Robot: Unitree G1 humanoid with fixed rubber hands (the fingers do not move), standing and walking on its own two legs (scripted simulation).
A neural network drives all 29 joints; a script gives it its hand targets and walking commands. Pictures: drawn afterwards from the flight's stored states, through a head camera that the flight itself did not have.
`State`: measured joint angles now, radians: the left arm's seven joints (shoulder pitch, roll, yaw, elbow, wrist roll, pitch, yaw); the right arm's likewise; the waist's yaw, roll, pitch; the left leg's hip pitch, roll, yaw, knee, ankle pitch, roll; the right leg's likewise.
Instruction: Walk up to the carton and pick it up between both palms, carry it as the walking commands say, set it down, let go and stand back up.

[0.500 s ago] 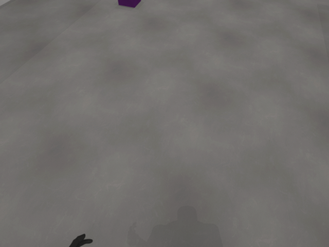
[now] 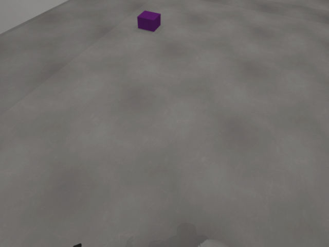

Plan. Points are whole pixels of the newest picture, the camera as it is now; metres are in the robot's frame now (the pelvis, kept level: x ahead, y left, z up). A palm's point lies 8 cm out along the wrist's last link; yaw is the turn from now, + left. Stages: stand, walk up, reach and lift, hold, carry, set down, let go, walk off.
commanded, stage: walk up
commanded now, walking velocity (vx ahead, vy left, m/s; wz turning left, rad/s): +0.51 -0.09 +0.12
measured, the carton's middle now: (149, 21) +2.76 +0.13 -0.69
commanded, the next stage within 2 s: none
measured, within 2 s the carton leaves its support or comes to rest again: neither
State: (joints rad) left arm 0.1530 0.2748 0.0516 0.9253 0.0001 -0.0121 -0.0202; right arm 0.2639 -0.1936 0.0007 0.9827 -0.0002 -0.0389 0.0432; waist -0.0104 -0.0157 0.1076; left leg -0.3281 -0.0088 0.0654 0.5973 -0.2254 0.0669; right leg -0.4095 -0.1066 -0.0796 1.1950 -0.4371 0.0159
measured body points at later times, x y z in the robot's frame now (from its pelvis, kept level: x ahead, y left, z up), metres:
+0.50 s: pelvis +0.22 -0.06 +0.01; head +0.27 -0.07 +0.46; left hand +0.27 +0.21 -0.12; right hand +0.26 -0.30 -0.15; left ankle +0.14 +0.08 -0.65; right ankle +0.21 -0.19 -0.73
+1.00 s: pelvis +0.44 +0.04 +0.01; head +0.46 +0.08 +0.46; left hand +0.52 +0.29 -0.14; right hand +0.47 -0.20 -0.12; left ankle +0.47 +0.11 -0.73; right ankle +0.40 -0.14 -0.63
